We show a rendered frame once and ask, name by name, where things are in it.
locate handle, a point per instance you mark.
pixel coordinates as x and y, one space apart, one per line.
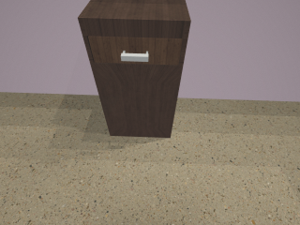
134 57

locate drawer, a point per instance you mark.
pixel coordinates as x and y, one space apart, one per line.
161 50

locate cabinet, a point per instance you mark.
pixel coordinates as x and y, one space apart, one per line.
138 100

